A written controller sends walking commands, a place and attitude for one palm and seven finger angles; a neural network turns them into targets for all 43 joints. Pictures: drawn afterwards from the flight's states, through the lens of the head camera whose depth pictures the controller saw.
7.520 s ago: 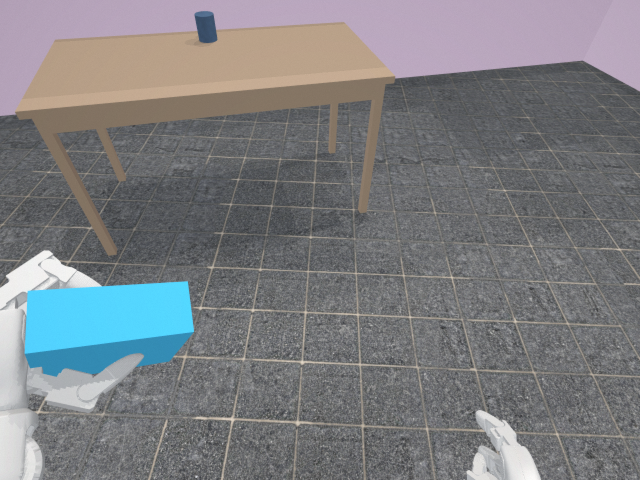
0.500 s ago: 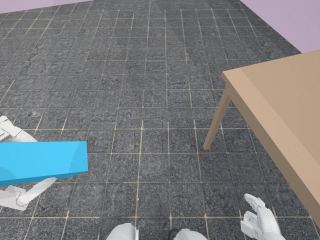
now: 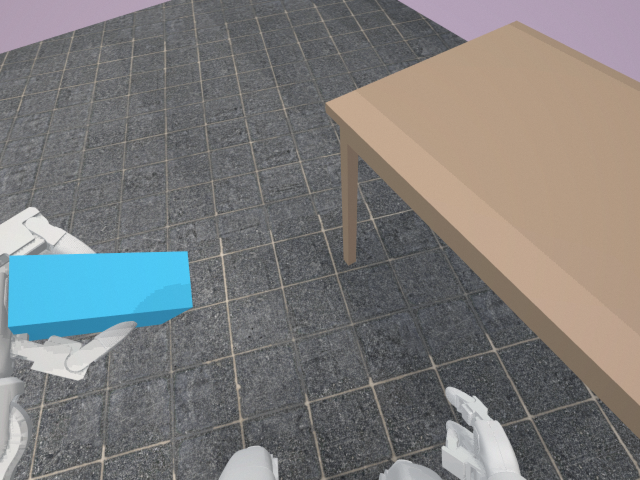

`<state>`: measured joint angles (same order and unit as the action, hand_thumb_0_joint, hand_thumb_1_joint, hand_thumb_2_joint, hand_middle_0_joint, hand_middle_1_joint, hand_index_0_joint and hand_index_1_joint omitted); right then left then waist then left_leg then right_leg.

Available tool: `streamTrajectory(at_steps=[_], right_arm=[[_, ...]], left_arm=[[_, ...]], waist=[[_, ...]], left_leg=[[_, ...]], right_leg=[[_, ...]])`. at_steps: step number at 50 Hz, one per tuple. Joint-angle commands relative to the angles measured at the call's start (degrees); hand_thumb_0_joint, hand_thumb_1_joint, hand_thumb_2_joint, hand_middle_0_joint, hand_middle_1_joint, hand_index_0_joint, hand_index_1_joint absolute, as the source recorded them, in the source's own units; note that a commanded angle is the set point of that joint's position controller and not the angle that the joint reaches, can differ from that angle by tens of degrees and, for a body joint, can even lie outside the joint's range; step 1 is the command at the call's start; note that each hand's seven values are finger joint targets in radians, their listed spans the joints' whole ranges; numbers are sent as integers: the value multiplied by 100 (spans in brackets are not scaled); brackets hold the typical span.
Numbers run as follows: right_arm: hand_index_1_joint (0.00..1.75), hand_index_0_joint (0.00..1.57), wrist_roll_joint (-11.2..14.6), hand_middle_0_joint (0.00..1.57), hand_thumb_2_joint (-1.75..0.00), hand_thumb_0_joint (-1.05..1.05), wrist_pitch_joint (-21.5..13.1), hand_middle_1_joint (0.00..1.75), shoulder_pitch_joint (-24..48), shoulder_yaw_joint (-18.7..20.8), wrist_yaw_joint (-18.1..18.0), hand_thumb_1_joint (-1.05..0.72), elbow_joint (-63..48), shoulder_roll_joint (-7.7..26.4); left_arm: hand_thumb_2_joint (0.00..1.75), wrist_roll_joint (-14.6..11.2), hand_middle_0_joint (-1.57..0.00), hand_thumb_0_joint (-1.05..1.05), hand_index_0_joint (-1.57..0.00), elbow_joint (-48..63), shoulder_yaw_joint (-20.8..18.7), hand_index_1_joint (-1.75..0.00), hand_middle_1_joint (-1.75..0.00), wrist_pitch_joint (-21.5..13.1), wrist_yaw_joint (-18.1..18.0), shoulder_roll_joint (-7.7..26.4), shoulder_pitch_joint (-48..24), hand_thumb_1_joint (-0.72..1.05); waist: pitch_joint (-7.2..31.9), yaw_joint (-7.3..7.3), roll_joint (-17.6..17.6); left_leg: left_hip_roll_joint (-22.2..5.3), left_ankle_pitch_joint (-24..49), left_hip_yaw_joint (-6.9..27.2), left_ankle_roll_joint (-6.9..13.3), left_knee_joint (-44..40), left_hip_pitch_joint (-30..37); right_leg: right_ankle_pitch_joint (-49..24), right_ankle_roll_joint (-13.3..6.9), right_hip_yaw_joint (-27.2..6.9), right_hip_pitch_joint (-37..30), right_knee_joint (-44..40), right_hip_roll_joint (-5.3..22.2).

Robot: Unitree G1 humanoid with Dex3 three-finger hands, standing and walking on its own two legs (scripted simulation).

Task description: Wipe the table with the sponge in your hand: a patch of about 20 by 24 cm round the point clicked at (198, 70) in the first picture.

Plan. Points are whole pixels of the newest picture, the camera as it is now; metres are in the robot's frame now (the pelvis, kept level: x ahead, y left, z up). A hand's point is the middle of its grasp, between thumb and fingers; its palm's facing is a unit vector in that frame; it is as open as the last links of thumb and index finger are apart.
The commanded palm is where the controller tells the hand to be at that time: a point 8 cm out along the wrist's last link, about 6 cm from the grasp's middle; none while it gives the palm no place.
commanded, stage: turn to face it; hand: left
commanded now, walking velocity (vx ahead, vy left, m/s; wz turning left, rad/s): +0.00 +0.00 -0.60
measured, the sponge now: (127, 295) +0.25 +0.20 +0.16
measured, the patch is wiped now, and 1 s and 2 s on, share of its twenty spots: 0.00 0.00 0.00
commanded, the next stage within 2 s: none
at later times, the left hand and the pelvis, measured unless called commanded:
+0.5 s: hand (146, 349) +0.19 +0.14 +0.19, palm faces +0.16 -0.88 -0.44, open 9.2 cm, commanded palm +0.15 +0.19 +0.20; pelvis -0.08 -0.03 +0.01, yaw -16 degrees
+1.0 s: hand (307, 415) +0.16 +0.02 +0.19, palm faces -0.16 -0.86 -0.49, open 9.2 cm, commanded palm +0.13 +0.08 +0.20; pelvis -0.16 -0.06 +0.01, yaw -35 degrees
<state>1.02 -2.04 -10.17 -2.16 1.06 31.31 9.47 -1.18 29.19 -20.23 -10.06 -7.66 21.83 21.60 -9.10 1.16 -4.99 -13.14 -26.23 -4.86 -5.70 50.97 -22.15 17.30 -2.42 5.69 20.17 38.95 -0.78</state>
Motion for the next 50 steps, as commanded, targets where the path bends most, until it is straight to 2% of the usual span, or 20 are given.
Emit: streamTrajectory(at_steps=[1,4,14,17,19,20,21,22,24,26,30,31,32,33,34,35,37,44,48,50], right_arm=[[30,20,14,20,-90,0,11,30,558,292,-109,-90,-917,543],[30,20,-8,20,-90,0,206,30,658,348,-128,-90,-819,585],[30,20,17,20,-90,0,401,30,616,489,-209,-90,-972,963],[30,20,-32,20,-90,0,420,30,352,499,-193,-90,-942,971],[30,20,-64,20,-90,0,375,30,255,524,-207,-90,-961,1023],[30,20,-116,20,-90,0,314,30,369,560,-228,-90,-1041,1116],[30,20,-74,20,-90,0,212,30,456,550,-256,-90,-1067,1035],[30,20,-49,20,-90,0,135,30,506,523,-284,-90,-1108,821],[30,20,15,20,-90,0,32,30,357,546,-228,-90,-1066,821],[30,20,42,20,-90,0,-96,30,186,516,-187,-90,-954,928],[30,20,22,20,-90,0,-303,30,35,523,-170,-90,-891,1088],[30,20,25,20,-90,0,-325,30,48,508,-156,-90,-879,1060],[30,20,55,20,-90,0,-328,30,84,488,-154,-90,-898,929],[30,20,17,20,-90,0,-305,30,338,403,-194,-90,-978,752],[30,20,73,20,-90,0,-228,30,479,492,-200,-90,-992,822],[30,20,25,20,-90,0,-114,30,478,456,-181,-90,-986,733],[30,20,-42,20,-90,0,95,30,598,280,-140,-90,-844,588],[30,20,-7,20,-90,0,314,30,598,431,-155,-90,-859,799],[30,20,10,20,-90,0,368,30,371,443,-152,-90,-883,893],[30,20,-30,20,-90,0,303,30,362,499,-224,-90,-928,1044]], left_arm=[[130,-302,-120,0,-120,1714,-1482,-160,-160,-423,-217,1421,960,10],[130,-307,-120,0,-120,1591,-1447,-160,-160,-455,-222,1207,1177,10],[130,-219,-120,0,-120,1435,-760,-160,-160,-310,-238,999,484,10],[130,-155,-120,0,-120,1482,-711,-160,-160,-342,-195,1043,289,10],[130,-155,-120,0,-120,1645,-689,-160,-160,-436,-146,1129,-5,10],[130,-137,-120,0,-120,1682,-749,-160,-160,-521,-96,1102,-132,10],[130,-90,-120,0,-120,1624,-868,-160,-160,-524,-80,1191,-95,10],[130,-16,-120,0,-120,1674,-975,-160,-160,-499,-98,1282,-165,10],[130,-53,-120,0,-120,1549,-812,-160,-160,-464,-35,1081,-148,10],[130,-93,-120,0,-120,1152,-495,-160,-160,-433,-63,683,134,10],[130,-26,-120,0,-120,1180,-405,-160,-160,-342,-77,775,-457,10],[130,-7,-120,0,-120,1124,-508,-160,-160,-346,-90,868,-555,10],[130,20,-120,0,-120,1115,-646,-160,-160,-368,-122,1076,-609,10],[130,-13,-120,0,-120,1006,-1035,-160,-160,-409,-200,1440,-373,10],[130,-144,-120,0,-120,831,-1062,-160,-160,-317,-194,1345,-22,10],[130,-212,-120,0,-120,1299,-1166,-160,-160,-332,-198,1474,176,10],[130,-275,-120,0,-120,1642,-1280,-160,-160,-445,-224,1341,646,10],[130,-300,-120,0,-120,1522,-1346,-160,-160,-439,-252,1261,1096,10],[130,-231,-120,0,-120,1339,-1011,-160,-160,-380,-172,1034,850,10],[130,-223,-120,0,-120,1554,-900,-160,-160,-455,-97,1037,486,10]], waist=[[2173,67,1147],[2085,-36,1069],[1714,137,1028],[1732,54,935],[1661,-33,393],[1331,-22,-453],[1261,42,-1309],[1124,72,-1231],[823,94,-824],[667,49,-887],[964,-76,-680],[1101,-40,-441],[1277,-22,571],[1366,102,1958],[1806,154,2201],[1788,109,1752],[1941,70,902],[1867,96,1189],[1708,-6,1042],[1441,-48,274]], left_leg=[[657,-309,678,0,2055,-1392],[726,-15,505,-47,1327,-926],[1156,-246,387,236,-948,295],[1238,-103,208,403,-2108,1167],[709,114,497,675,-3138,2015],[-173,-31,1308,1055,-3551,2122],[-1127,200,1785,1484,-3850,1700],[-1407,224,1688,1633,-3980,575],[-1096,1103,659,1485,-3520,557],[-867,2579,60,1081,-3027,928],[-577,3256,-307,616,-1882,1053],[-445,2988,-347,520,-1329,871],[-13,2035,-555,311,-263,431],[744,-677,-395,86,913,-792],[794,-990,368,81,1634,-667],[751,-650,699,81,1979,-762],[763,-127,680,52,1820,-797],[1024,-243,392,148,-563,134],[1122,180,255,328,-2056,1184],[322,-29,886,751,-3207,1796]], right_leg=[[-3775,-781,-2478,-2321,-1193,1783],[-3333,-668,-2081,-1836,-1434,1535],[-236,-629,-3151,-686,-2444,1293],[288,-322,-3098,-199,-2589,987],[555,12,-2686,479,-1942,489],[696,254,-2137,1241,-1029,-69],[722,450,-1234,1445,939,-328],[773,497,-930,987,2505,-156],[809,539,-811,1235,2883,147],[984,543,-432,985,1417,266],[-95,559,256,-580,-680,-129],[-613,460,114,-1056,-1138,-7],[-2072,119,-780,-1497,-1369,641],[-4415,-512,-2569,-1949,-1475,1669],[-3660,-517,-3271,-1503,-1789,1911],[-2699,-673,-3390,-1500,-1821,1920],[-2124,-729,-2626,-1607,-1655,1551],[-567,-785,-2884,-869,-2164,1405],[197,-420,-2953,-35,-2245,1041],[667,-16,-2515,880,-1369,388]])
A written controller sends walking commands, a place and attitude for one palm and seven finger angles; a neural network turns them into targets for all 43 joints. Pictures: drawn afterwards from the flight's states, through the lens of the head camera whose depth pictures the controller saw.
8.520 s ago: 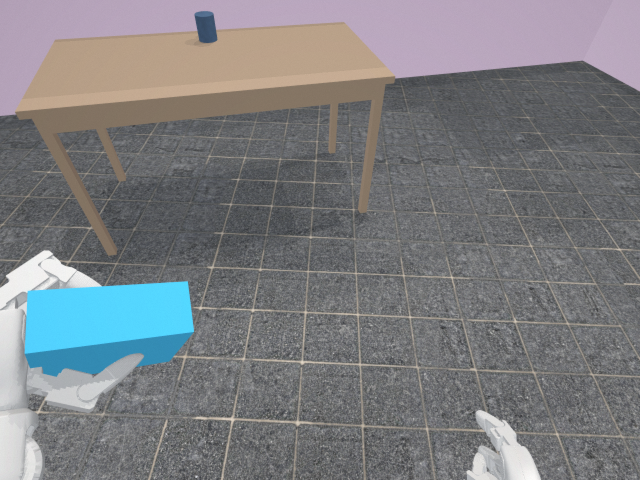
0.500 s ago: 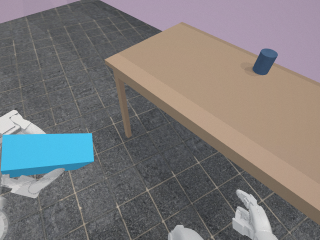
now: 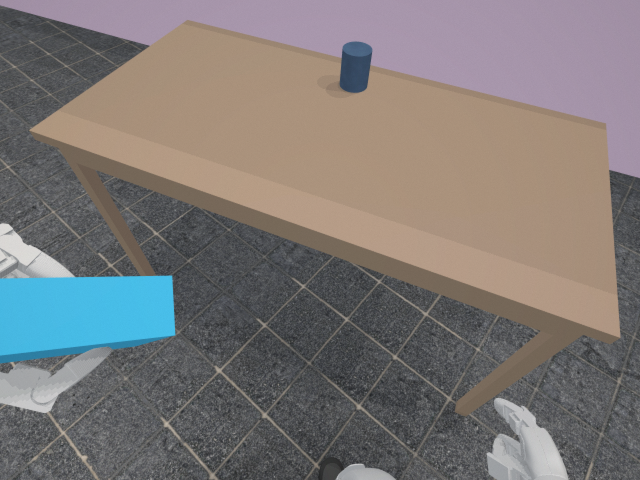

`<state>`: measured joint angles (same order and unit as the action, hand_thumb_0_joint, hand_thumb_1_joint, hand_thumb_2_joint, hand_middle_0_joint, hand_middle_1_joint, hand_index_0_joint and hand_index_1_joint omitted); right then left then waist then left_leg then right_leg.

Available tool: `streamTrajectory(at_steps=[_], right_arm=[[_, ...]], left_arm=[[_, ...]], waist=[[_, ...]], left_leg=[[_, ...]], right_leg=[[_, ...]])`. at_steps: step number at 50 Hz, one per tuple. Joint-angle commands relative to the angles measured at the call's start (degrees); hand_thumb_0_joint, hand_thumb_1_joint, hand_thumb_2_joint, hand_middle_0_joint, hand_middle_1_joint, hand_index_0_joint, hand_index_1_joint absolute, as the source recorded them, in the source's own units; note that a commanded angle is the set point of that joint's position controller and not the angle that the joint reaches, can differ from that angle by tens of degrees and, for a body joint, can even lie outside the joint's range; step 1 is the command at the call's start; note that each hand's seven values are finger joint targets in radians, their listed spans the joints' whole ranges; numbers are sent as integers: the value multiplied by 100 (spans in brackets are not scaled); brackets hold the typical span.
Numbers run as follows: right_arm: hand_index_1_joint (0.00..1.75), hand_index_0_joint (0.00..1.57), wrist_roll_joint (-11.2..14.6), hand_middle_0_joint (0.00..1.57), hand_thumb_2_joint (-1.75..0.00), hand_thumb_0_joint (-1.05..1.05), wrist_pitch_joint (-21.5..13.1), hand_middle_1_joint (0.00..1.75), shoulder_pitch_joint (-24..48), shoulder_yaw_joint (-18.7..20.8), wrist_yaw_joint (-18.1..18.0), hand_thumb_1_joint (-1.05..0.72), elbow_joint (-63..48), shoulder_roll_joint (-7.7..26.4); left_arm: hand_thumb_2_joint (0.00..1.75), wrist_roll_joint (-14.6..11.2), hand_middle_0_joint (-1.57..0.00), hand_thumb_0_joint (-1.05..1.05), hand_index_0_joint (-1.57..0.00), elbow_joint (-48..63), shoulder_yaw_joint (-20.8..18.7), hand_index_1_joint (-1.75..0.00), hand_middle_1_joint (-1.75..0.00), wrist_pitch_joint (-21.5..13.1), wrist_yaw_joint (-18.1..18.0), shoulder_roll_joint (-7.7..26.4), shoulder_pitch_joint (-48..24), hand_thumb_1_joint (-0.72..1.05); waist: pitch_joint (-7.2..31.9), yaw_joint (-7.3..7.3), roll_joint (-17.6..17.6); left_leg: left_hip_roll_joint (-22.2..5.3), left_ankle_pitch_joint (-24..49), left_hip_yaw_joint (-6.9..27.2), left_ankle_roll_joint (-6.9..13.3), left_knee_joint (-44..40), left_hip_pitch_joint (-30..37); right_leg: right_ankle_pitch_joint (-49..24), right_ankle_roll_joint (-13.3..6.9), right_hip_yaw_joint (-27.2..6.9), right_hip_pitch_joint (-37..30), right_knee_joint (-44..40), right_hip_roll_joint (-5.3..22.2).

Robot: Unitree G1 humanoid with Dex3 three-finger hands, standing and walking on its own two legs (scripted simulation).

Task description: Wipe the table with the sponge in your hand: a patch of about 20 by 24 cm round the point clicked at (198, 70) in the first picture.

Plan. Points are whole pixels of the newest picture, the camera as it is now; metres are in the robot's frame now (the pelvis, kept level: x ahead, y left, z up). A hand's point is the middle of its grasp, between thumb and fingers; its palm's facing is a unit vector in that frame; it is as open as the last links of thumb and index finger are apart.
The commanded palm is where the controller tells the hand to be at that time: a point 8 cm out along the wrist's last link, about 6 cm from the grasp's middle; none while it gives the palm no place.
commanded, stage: turn to face it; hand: left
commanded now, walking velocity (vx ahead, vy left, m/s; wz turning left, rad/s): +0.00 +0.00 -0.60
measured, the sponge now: (102, 318) +0.23 +0.21 +0.16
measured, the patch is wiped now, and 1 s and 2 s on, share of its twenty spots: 0.00 0.00 0.00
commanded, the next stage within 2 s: take the last steps up to it in 1.10 s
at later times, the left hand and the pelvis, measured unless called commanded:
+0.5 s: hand (246, 330) +0.22 +0.08 +0.17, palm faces +0.05 -0.86 -0.51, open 9.2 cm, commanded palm +0.17 +0.15 +0.19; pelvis -0.07 -0.06 +0.00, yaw -19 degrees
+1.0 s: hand (369, 370) +0.19 -0.02 +0.18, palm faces -0.14 -0.86 -0.49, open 9.2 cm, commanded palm +0.16 +0.05 +0.19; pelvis -0.13 -0.08 +0.00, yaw -36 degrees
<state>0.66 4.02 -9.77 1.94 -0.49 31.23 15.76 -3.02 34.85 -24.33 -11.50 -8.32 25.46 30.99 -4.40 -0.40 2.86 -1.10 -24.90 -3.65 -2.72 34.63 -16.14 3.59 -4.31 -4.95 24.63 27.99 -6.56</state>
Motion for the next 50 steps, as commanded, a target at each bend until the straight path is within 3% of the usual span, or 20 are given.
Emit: streamTrajectory(at_steps=[1,2,4,6,13,14,15,16,17,20,29,32,34,35,36,38,40,47,49,50], right_arm=[[30,20,-25,20,-90,0,-354,30,455,102,-115,-90,-980,498],[30,20,3,20,-90,0,-435,30,540,62,-155,-90,-989,325],[30,20,49,20,-90,0,-560,30,384,130,-148,-90,-1001,233],[30,20,77,20,-90,0,-670,30,261,152,-83,-90,-912,365],[30,20,19,20,-90,0,-1004,30,-48,127,-32,-90,-863,446],[30,20,39,20,-90,0,-1001,30,-110,137,-2,-90,-850,417],[30,20,63,20,-90,0,-985,30,-18,64,10,-90,-888,214],[30,20,33,20,-90,0,-943,30,282,-26,-17,-90,-994,84],[30,20,69,20,-90,0,-826,30,362,69,-31,-90,-1000,154],[30,20,6,20,-90,0,-472,30,532,-132,11,-90,-874,-67],[30,20,50,20,-90,0,-222,30,539,35,-47,-90,-870,260],[30,20,38,20,-90,0,-213,30,384,36,-40,-90,-903,287],[30,20,11,20,-90,0,-301,30,371,110,-112,-90,-958,441],[30,20,-23,20,-90,0,-362,30,467,128,-135,-90,-1053,513],[30,20,-7,20,-90,0,-448,30,496,92,-146,-90,-1024,324],[30,20,-17,20,-90,0,-565,30,316,114,-103,-90,-974,294],[30,20,36,20,-90,0,-717,30,253,138,-70,-90,-938,360],[30,20,5,20,-90,0,-1002,30,7,105,-25,-90,-846,399],[30,20,33,20,-90,0,-1018,30,-35,109,14,-90,-830,342],[30,20,65,20,-90,0,-1004,30,1,45,17,-90,-864,146]], left_arm=[[130,0,-120,0,-120,975,-553,-160,-160,-358,0,676,-544,10],[130,154,-120,0,-120,1155,-555,-160,-160,-354,-39,764,-835,10],[130,188,-120,0,-120,1254,-370,-160,-160,-369,-10,719,-1233,10],[130,155,-120,0,-120,770,-72,-160,-160,-259,-35,362,-804,10],[130,108,-120,0,-120,595,-207,-160,-160,-292,-53,546,-1242,10],[130,166,-120,0,-120,516,-292,-160,-160,-276,-73,664,-1112,10],[130,152,-120,0,-120,591,-441,-160,-160,-336,-108,871,-1121,10],[130,85,-120,0,-120,422,-838,-160,-160,-344,-175,1162,-855,10],[130,-44,-120,0,-120,522,-799,-160,-160,-262,-151,1088,-642,10],[130,-123,-120,0,-120,963,-904,-160,-160,-341,-152,906,-20,10],[130,-76,-120,0,-120,722,-639,-160,-160,-216,-152,689,-22,10],[130,3,-120,0,-120,927,-499,-160,-160,-215,-111,687,-314,10],[130,9,-120,0,-120,1278,-429,-160,-160,-295,-63,739,-629,10],[130,82,-120,0,-120,1374,-490,-160,-160,-363,-43,757,-753,10],[130,205,-120,0,-120,1407,-570,-160,-160,-387,-57,893,-845,10],[130,177,-120,0,-120,1208,-272,-160,-160,-329,-31,582,-879,10],[130,178,-120,0,-120,1187,-25,-160,-160,-297,-41,425,-974,10],[130,97,-120,0,-120,753,-233,-160,-160,-270,-54,531,-952,10],[130,157,-120,0,-120,739,-371,-160,-160,-281,-65,686,-833,10],[130,166,-120,0,-120,823,-519,-160,-160,-341,-112,899,-838,10]], waist=[[690,165,-1709],[620,187,-2211],[453,146,-1487],[228,161,-1482],[607,103,-1640],[725,107,-1172],[896,128,97],[1041,303,1236],[1301,301,1529],[1539,191,214],[1285,242,473],[1276,161,283],[1056,122,-597],[916,199,-1797],[938,256,-2217],[365,117,-1783],[383,132,-1690],[707,43,-1863],[987,55,-1276],[1205,40,-45]], left_leg=[[-1905,-243,1581,900,-2047,1047],[-2631,-309,1905,1255,-2404,139],[-2442,511,1179,1277,-2032,-216],[-2075,1605,284,943,-1628,114],[-1728,2289,-471,313,-337,200],[-1548,1898,-524,158,272,-34],[-1049,849,-709,-72,1353,-562],[-414,-1103,-380,-212,2499,-1592],[-437,-941,341,-180,3235,-1532],[-471,-187,536,-260,3419,-1761],[-139,-190,229,-115,754,-419],[-149,286,159,25,-584,573],[-1045,464,862,436,-1660,1402],[-2052,1419,1619,861,-1859,1522],[-2602,1090,1648,1129,-2099,753],[-2358,1907,1038,1175,-1805,134],[-1997,2706,168,848,-1466,484],[-1830,3285,-368,428,-638,637],[-1564,2519,-481,197,271,222],[-1073,1424,-705,-24,1258,-414]], right_leg=[[2358,453,-605,980,1184,375],[2342,607,132,698,3179,376],[2153,684,101,676,4313,707],[2254,746,586,838,3634,827],[1363,750,1369,-1252,299,523],[798,561,991,-1607,-177,780],[-958,140,-203,-2037,-408,1576],[-2304,-400,-1702,-2181,-573,2362],[-1711,-395,-2137,-1938,-798,2499],[-1600,-531,-1332,-2432,-356,2110],[381,-552,-1794,-1250,-961,1925],[1034,-240,-1813,-635,-898,1675],[1464,157,-1340,333,74,950],[2313,469,-488,985,1434,386],[2557,590,161,778,3172,454],[2318,672,223,885,4018,778],[2236,743,664,867,3449,825],[1594,754,1416,-804,562,509],[389,524,1040,-1655,-345,858],[-1689,134,6,-2250,-349,1677]])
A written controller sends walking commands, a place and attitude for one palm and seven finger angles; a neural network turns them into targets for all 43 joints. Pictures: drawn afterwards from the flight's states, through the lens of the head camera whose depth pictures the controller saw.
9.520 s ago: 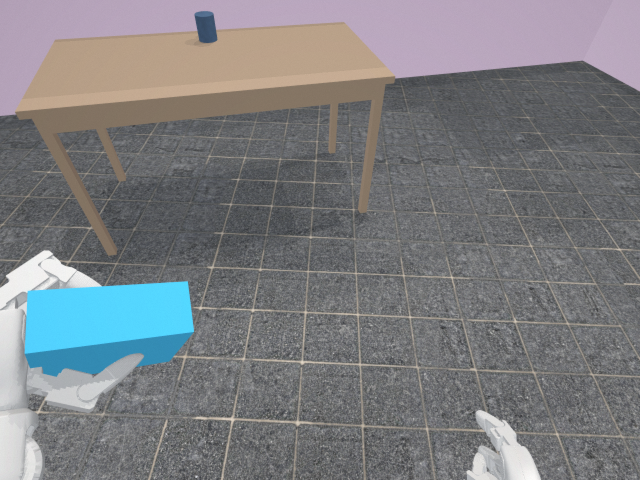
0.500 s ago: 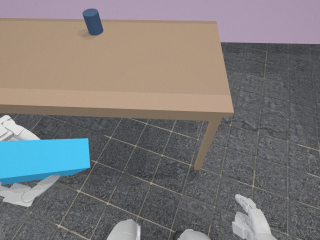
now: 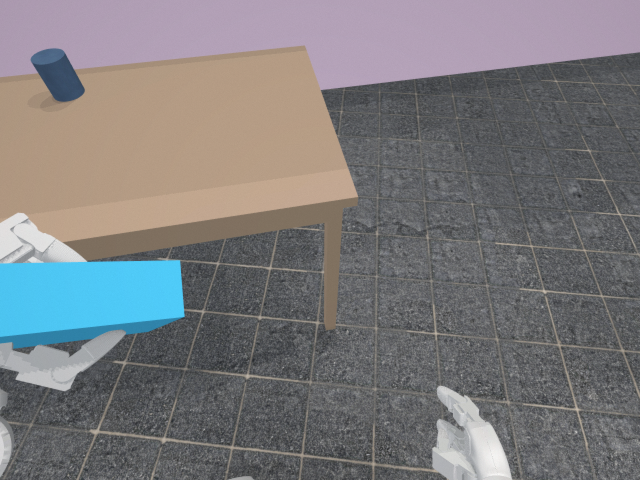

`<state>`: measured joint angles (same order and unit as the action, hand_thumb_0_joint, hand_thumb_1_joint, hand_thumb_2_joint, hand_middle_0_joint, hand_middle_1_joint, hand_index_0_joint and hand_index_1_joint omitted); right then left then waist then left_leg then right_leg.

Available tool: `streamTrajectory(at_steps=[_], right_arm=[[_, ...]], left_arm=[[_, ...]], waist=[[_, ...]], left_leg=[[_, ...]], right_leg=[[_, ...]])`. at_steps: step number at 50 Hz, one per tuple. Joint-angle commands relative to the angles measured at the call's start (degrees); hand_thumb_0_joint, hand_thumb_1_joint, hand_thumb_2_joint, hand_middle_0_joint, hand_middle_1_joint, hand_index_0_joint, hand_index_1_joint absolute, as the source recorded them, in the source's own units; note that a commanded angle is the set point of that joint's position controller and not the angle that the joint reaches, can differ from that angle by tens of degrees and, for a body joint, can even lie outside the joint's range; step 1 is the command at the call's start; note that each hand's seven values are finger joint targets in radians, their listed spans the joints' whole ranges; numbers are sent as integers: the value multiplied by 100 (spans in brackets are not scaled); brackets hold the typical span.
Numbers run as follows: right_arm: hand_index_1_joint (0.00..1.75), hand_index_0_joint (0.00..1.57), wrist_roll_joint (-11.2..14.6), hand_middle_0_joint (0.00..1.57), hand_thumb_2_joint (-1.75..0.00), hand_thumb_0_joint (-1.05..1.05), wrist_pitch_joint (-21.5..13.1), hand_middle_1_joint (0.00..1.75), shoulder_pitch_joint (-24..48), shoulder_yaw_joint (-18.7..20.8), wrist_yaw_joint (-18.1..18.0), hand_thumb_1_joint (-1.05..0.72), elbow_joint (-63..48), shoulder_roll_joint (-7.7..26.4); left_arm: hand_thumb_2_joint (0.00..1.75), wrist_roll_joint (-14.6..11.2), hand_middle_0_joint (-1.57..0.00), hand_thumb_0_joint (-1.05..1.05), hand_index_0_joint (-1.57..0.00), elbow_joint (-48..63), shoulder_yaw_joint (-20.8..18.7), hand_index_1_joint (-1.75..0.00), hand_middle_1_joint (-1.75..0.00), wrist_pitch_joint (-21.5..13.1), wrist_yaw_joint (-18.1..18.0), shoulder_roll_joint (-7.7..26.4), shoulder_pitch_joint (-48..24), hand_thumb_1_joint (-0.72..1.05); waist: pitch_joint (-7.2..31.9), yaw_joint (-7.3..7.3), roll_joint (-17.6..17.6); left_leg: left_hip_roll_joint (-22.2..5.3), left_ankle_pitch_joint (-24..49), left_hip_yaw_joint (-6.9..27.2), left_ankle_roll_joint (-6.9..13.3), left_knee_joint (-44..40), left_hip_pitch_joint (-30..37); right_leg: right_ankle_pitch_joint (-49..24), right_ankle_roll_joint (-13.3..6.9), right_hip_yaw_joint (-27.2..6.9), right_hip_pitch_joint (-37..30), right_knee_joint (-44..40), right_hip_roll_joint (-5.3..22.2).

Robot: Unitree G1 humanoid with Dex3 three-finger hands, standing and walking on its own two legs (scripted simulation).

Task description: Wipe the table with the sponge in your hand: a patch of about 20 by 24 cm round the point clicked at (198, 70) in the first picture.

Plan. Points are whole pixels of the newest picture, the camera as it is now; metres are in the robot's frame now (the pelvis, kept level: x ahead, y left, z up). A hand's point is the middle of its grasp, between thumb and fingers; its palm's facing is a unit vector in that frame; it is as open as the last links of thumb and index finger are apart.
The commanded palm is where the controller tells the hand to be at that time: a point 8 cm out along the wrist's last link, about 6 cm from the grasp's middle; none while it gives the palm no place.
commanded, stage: turn to face it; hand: left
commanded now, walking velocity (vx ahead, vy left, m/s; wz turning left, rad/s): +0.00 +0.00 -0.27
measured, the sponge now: (115, 303) +0.24 +0.21 +0.16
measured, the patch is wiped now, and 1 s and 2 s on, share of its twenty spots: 0.00 0.00 0.00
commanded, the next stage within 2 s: take the last steps up to it in 0.10 s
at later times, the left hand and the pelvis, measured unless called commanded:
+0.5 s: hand (106, 347) +0.19 +0.19 +0.18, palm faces +0.32 -0.83 -0.45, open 9.2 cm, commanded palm +0.14 +0.23 +0.19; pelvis -0.04 -0.03 +0.01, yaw -4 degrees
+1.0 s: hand (89, 294) +0.23 +0.22 +0.18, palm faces +0.36 -0.82 -0.45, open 9.2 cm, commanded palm +0.18 +0.27 +0.19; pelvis +0.01 +0.00 +0.01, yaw -3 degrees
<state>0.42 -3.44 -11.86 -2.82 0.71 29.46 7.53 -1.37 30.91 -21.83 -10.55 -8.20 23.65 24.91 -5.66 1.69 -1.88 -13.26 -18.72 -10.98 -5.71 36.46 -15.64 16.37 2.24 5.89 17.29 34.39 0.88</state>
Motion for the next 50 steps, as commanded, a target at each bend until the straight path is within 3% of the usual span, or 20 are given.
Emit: streamTrajectory(at_steps=[1,2,4,10,17,20,22,27,28,30,31,32,34,37,42,46,47,48,49,50], right_arm=[[30,20,100,20,-90,0,-219,30,387,473,-123,-90,-785,857],[30,20,129,20,-90,0,-157,30,539,535,-158,-90,-786,921],[30,20,60,20,-90,0,10,30,679,379,-145,-90,-651,738],[30,20,16,20,-90,0,127,30,754,494,-331,-90,-488,856],[30,20,-3,20,-90,0,12,30,379,600,-409,-90,-403,1107],[30,20,-44,20,-90,0,-83,30,430,663,-456,-90,-549,1309],[30,20,-47,20,-90,0,-177,30,467,564,-471,-90,-420,1129],[30,20,-41,20,-90,0,-402,30,338,574,-470,-90,-206,1199],[30,20,-36,20,-90,0,-400,30,339,567,-474,-90,-157,1176],[30,20,-48,20,-90,0,-360,30,408,557,-445,-90,-183,1041],[30,20,6,20,-90,0,-340,30,420,645,-392,-90,-150,1088],[30,20,0,20,-90,0,-331,30,528,666,-372,-90,-153,1142],[30,20,-45,20,-90,0,-224,30,578,532,-328,-90,-68,1026],[30,20,-57,20,-90,0,-169,30,562,494,-344,-90,-109,913],[30,20,-66,20,-90,0,-238,30,572,519,-371,-90,-349,799],[30,20,-36,20,-90,0,-291,30,389,614,-435,-90,-380,904],[30,20,-10,20,-90,0,-301,30,335,665,-454,-90,-385,995],[30,20,14,20,-90,0,-311,30,314,734,-460,-90,-417,1156],[30,20,66,20,-90,0,-338,30,317,733,-439,-90,-497,1159],[30,20,16,20,-90,0,-380,30,277,694,-460,-90,-376,1066]], left_arm=[[130,-79,-120,0,-120,1107,-1065,-160,-160,-426,-167,1275,-17,10],[130,-195,-120,0,-120,1246,-1161,-160,-160,-388,-169,1322,262,10],[130,-214,-120,0,-120,1532,-1432,-160,-160,-436,-229,1345,796,10],[130,-202,-120,0,-120,1100,-1199,-160,-160,-452,-227,952,969,10],[130,-47,-120,0,-120,1083,-711,-160,-160,-402,-263,851,610,10],[130,32,-120,0,-120,1471,-589,-160,-160,-559,-222,842,199,10],[130,95,-120,0,-120,1028,-595,-160,-160,-561,-214,838,201,10],[130,106,-120,0,-120,664,-264,-160,-160,-550,-161,543,-318,10],[130,110,-120,0,-120,576,-322,-160,-160,-571,-160,599,-426,10],[130,102,-120,0,-120,459,-357,-160,-160,-593,-160,771,-781,10],[130,54,-120,0,-120,341,-495,-160,-160,-570,-161,886,-811,10],[130,11,-120,0,-120,388,-420,-160,-160,-574,-133,844,-777,10],[130,3,-120,0,-120,665,-563,-160,-160,-675,-88,955,-682,10],[130,27,-120,0,-120,614,-596,-160,-160,-780,-88,841,-129,10],[130,-19,-120,0,-120,775,-644,-160,-160,-689,-191,780,107,10],[130,-19,-120,0,-120,922,-495,-160,-160,-606,-239,691,-228,10],[130,-17,-120,0,-120,1046,-453,-160,-160,-632,-233,696,-418,10],[130,-35,-120,0,-120,1170,-464,-160,-160,-651,-225,684,-444,10],[130,-35,-120,0,-120,1299,-370,-160,-160,-687,-217,663,-473,10],[130,2,-120,0,-120,885,-544,-160,-160,-684,-215,806,-173,10]], waist=[[1549,-28,1706],[1664,18,1827],[1936,-48,828],[1581,-109,983],[1357,-228,598],[853,-194,-999],[496,-238,-1637],[403,-200,-979],[523,-186,-668],[517,-271,1276],[670,-106,1777],[481,-121,1469],[528,-149,535],[736,-162,745],[1060,9,1079],[1152,-146,879],[1164,-212,424],[1293,-244,-560],[1328,-225,-1237],[1211,-233,-1409]], left_leg=[[822,-1526,302,120,2158,-1493],[789,-1552,977,175,2889,-1536],[739,-1203,1244,146,3174,-1855],[950,-718,827,226,1484,-885],[1178,-318,661,616,-1028,388],[114,-674,1972,1221,-2071,750],[-503,-1840,2781,1663,-2656,-477],[124,-692,1643,1287,-1576,-668],[281,-418,1454,1166,-1074,-772],[1174,-919,604,685,780,-1913],[1189,-1101,848,589,2068,-2112],[1061,-741,1256,519,2723,-2248],[856,-285,1351,470,2941,-2125],[801,93,997,458,1884,-1663],[1117,152,282,552,94,-740],[1206,456,105,630,-1232,552],[969,593,363,749,-1412,1066],[217,1191,1321,1120,-1510,1690],[-573,2075,2330,1507,-1633,2193],[-884,1557,2847,1923,-1943,1708]], right_leg=[[-4403,-1059,-2467,-1798,-1057,1712],[-4495,-1095,-2666,-1640,-1121,1866],[-4380,-1294,-2269,-2099,-775,1758],[-2972,-1180,-1752,-1124,-1246,1358],[920,-861,-1961,-462,-1836,1227],[1251,-414,-1091,452,-430,189],[1183,-242,-317,376,1317,-100],[745,-153,139,-448,-223,-1],[421,-226,-53,-836,-829,133],[564,-1009,-2669,-1301,-1702,1722],[1103,-1315,-3682,-1267,-2231,2337],[993,-1425,-3813,-1085,-2365,2422],[-34,-1389,-2700,-843,-2120,2182],[-1402,-1145,-1467,-934,-1886,1805],[-1273,-1082,-1298,-1209,-1687,1627],[-556,-737,-1012,-863,-1005,1261],[-427,-583,-854,-421,-402,1040],[-149,-326,-436,338,592,526],[1517,-146,-10,1264,1678,173],[2042,-157,-186,1530,2617,167]])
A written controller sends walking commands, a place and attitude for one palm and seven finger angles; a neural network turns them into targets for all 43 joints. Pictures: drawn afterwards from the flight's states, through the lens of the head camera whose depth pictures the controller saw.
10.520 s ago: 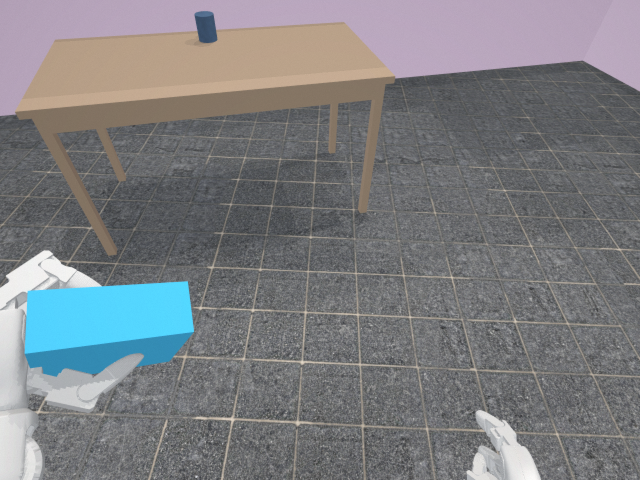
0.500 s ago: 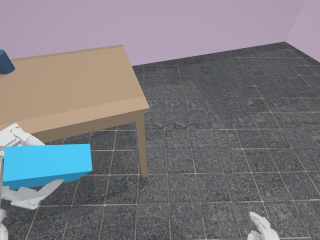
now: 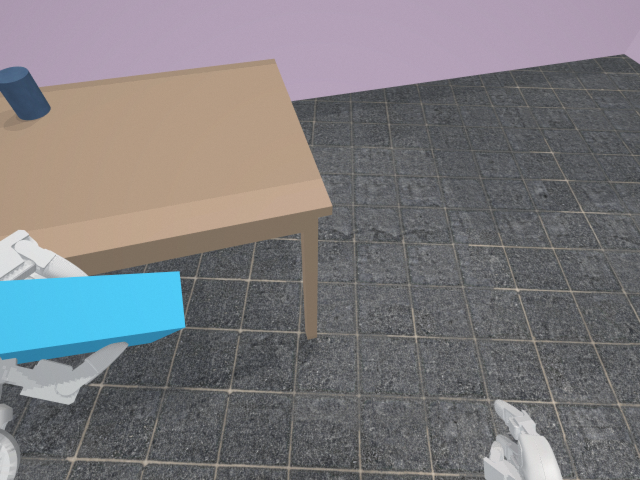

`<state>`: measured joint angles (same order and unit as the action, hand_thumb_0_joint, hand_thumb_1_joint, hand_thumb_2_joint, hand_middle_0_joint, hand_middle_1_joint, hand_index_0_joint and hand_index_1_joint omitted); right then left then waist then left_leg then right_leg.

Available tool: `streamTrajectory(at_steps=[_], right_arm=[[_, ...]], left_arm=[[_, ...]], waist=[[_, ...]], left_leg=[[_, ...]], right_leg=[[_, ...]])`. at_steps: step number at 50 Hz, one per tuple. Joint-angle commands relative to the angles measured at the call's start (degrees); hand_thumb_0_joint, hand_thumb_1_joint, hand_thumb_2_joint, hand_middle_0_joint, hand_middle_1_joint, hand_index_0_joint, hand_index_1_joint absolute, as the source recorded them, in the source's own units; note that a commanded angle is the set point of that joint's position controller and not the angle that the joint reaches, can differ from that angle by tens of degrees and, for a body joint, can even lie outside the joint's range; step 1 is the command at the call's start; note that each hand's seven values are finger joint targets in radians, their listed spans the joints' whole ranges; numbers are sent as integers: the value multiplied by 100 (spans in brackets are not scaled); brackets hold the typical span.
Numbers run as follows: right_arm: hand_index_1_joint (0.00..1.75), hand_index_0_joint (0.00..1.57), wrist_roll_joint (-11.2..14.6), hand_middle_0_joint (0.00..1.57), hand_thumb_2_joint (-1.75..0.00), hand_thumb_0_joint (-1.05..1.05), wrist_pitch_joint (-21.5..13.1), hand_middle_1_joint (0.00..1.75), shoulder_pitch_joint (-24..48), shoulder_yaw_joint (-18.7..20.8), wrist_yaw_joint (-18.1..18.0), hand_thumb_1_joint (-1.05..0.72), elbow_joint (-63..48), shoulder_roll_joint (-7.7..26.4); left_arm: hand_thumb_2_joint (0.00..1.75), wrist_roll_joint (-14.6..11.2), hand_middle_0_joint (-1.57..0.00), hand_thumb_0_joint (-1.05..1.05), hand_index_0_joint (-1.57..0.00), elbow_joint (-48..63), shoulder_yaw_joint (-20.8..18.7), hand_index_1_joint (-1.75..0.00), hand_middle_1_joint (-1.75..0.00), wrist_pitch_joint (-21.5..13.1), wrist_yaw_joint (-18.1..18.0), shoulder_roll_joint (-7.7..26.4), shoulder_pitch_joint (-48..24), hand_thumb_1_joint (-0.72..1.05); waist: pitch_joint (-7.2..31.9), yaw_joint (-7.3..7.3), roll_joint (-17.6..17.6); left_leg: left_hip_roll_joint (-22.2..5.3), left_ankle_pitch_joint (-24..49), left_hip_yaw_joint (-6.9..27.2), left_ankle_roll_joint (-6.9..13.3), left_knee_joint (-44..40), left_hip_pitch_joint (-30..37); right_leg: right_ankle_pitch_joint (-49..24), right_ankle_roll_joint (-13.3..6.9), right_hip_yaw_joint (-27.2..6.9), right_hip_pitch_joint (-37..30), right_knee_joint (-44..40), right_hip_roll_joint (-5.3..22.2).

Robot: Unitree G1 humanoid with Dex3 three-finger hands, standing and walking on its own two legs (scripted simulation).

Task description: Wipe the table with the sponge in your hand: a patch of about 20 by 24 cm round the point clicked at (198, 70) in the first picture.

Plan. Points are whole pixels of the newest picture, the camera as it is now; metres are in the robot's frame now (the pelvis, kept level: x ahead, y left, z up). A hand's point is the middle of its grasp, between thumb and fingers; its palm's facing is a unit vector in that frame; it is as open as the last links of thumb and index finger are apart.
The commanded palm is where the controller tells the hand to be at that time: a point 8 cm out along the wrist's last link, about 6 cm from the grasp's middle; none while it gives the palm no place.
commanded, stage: take the last steps up to it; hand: left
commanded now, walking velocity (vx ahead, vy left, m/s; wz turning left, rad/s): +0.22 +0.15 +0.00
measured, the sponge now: (117, 315) +0.23 +0.21 +0.15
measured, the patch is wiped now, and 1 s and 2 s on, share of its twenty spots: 0.00 0.00 0.00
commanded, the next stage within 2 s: come to a stop and stand still in 0.36 s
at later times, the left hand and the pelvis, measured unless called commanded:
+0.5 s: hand (78, 243) +0.30 +0.27 +0.17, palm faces +0.35 -0.80 -0.48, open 9.2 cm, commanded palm +0.24 +0.31 +0.19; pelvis +0.08 +0.03 +0.01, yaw +0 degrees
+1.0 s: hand (79, 240) +0.30 +0.26 +0.17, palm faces +0.35 -0.83 -0.44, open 9.2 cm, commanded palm +0.25 +0.31 +0.19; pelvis +0.07 +0.03 +0.00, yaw -2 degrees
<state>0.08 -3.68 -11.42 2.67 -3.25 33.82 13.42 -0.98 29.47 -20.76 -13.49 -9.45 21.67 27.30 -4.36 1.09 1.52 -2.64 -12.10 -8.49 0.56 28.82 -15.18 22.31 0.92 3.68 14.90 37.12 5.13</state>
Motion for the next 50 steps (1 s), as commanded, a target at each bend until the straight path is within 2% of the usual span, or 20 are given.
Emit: streamTrajectory(at_steps=[1,4,9,10,12,13,15,17,23,26,27,28,29,31,34,38,42,44,46,50], right_arm=[[30,20,24,20,-90,0,-382,30,298,130,-42,-90,-779,452],[30,20,76,20,-90,0,-516,30,330,117,9,-90,-690,448],[30,20,44,20,-90,0,-529,30,310,29,-2,-90,-613,465],[30,20,55,20,-90,0,-467,30,362,34,-19,-90,-606,444],[30,20,63,20,-90,0,-377,30,430,6,25,-90,-741,282],[30,20,66,20,-90,0,-318,30,291,143,93,-90,-635,455],[30,20,67,20,-90,0,-209,30,476,-16,118,-90,-577,262],[30,20,22,20,-90,0,-137,30,503,-72,116,-90,-516,255],[30,20,-38,20,-90,0,-228,30,507,17,59,-90,-772,224],[30,20,-40,20,-90,0,-223,30,336,68,-62,-90,-858,262],[30,20,-10,20,-90,0,-208,30,274,117,-104,-90,-893,353],[30,20,17,20,-90,0,-200,30,239,172,-98,-90,-937,518],[30,20,59,20,-90,0,-217,30,173,207,-74,-90,-975,552],[30,20,-60,20,-90,0,-280,30,219,119,-61,-90,-852,434],[30,20,-34,20,-90,0,-387,30,244,86,103,-90,-867,414],[30,20,-63,20,-90,0,-541,30,215,9,164,-90,-896,431],[30,20,-8,20,-90,0,-407,30,263,-62,95,-90,-873,430],[30,20,20,20,-90,0,-359,30,318,-99,73,-90,-896,319],[30,20,80,20,-90,0,-329,30,302,-107,61,-90,-878,230],[30,20,35,20,-90,0,-290,30,621,-295,-16,-90,-712,99]], left_arm=[[130,-29,-120,0,-120,1133,-629,-160,-160,-360,-76,1003,-435,10],[130,-43,-120,0,-120,1666,-649,-160,-160,-394,-52,1038,-354,10],[130,-90,-120,0,-120,1248,-771,-160,-160,-298,-67,995,56,10],[130,-73,-120,0,-120,1095,-827,-160,-160,-296,-65,1033,-14,10],[130,-114,-120,0,-120,671,-1098,-160,-160,-287,-72,1259,-158,10],[130,-210,-120,0,-120,569,-1035,-160,-160,-311,-30,1167,-155,10],[130,-192,-120,0,-120,553,-1038,-160,-160,-393,24,1106,-62,10],[130,-75,-120,0,-120,532,-891,-160,-160,-511,28,977,79,10],[130,-14,-120,0,-120,1380,-815,-160,-160,-476,-118,1073,-45,10],[130,-37,-120,0,-120,1670,-837,-160,-160,-373,-177,1089,-154,10],[130,-66,-120,0,-120,1745,-835,-160,-160,-368,-164,1113,-233,10],[130,-103,-120,0,-120,1749,-819,-160,-160,-359,-142,1091,-300,10],[130,-97,-120,0,-120,1487,-688,-160,-160,-375,-73,1068,-373,10],[130,-141,-120,0,-120,1313,-961,-160,-160,-346,-58,1212,-223,10],[130,-137,-120,0,-120,1884,-706,-160,-160,-253,4,962,-48,10],[130,-215,-120,0,-120,1996,-612,-160,-160,-115,42,906,66,10],[130,-211,-120,0,-120,1355,-773,-160,-160,47,22,970,-47,10],[130,-179,-120,0,-120,1151,-823,-160,-160,83,39,1071,-263,10],[130,-313,-120,0,-120,834,-643,-160,-160,233,67,926,-158,10],[130,-222,-120,0,-120,970,-600,-160,-160,100,-5,943,-392,10]], waist=[[854,-187,-1733],[823,-99,-1418],[1005,-103,-1295],[1063,-71,-835],[1109,-80,1501],[1018,-108,1489],[748,-113,683],[797,-131,525],[1069,12,764],[1374,-144,264],[1429,-145,-369],[1422,-112,-1343],[1248,-116,-1457],[1282,-168,-1724],[1375,-150,-1496],[1285,-184,-1815],[1129,-150,-1313],[1218,-204,-343],[920,-159,955],[981,-114,521]], left_leg=[[-1918,717,2589,1453,-1178,1341],[-1355,1361,1408,1117,-945,1094],[-999,1187,656,561,-196,283],[-906,816,602,453,417,-243],[217,-1753,152,-65,2900,-2189],[86,-1747,844,-166,3844,-2272],[-122,-1299,1067,-235,4293,-2473],[-196,-915,862,-264,3818,-2304],[35,-478,26,-138,1085,-738],[157,678,-24,-169,-395,576],[-268,1506,350,-57,-546,1090],[-1237,2913,1550,356,-587,1507],[-1783,2959,2201,652,-935,1162],[-1966,3398,2438,1007,-890,1266],[-1469,3288,1318,605,-697,1128],[-1512,2554,1174,499,-849,833],[-1361,1435,921,286,-474,200],[-759,110,477,-61,113,-168],[99,-1120,493,-260,1431,-429],[72,-1302,790,-243,2092,-917]], right_leg=[[1222,-31,-152,1929,2560,-45],[513,33,173,1590,1721,6],[-436,-31,670,-321,-640,-309],[-985,-141,347,-979,-1114,-85],[-2365,-1122,-2930,-1907,-1852,1997],[-2331,-1202,-3155,-1641,-2025,2251],[-2946,-1181,-2187,-1418,-1789,1972],[-4065,-900,-967,-1326,-1609,1566],[-3890,-779,-406,-1003,-1423,1337],[-3160,-409,-16,-822,-644,813],[-2383,-191,100,-464,-88,463],[-243,60,284,437,606,-99],[1465,41,45,693,1466,-330],[1038,68,-338,1186,2058,-238],[295,68,-79,756,1228,-348],[191,76,126,320,197,-534],[-655,75,144,-608,-1211,-501],[-1800,-136,-479,-807,-1633,11],[-1987,-692,-1857,-149,-2148,987],[-3167,-913,-1194,-776,-1829,1017]])
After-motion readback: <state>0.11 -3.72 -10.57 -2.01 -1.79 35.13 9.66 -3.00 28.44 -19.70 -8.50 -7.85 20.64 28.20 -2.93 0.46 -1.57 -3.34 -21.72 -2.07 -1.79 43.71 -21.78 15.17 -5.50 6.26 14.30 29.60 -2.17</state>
